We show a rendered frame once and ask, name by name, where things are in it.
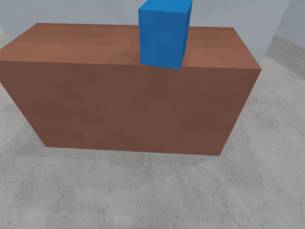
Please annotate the pedestal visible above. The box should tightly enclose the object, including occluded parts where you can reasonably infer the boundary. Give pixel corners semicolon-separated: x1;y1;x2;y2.
0;23;262;156

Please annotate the carton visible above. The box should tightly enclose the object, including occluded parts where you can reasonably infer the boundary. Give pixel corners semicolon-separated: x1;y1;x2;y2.
138;0;193;70

